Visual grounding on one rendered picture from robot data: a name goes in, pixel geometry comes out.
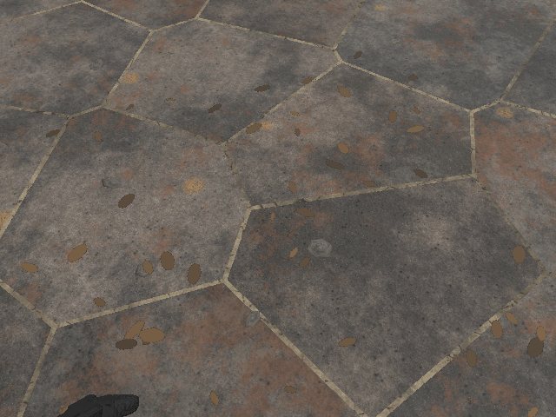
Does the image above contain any robot left hand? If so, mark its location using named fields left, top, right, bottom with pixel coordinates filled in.
left=57, top=394, right=139, bottom=417

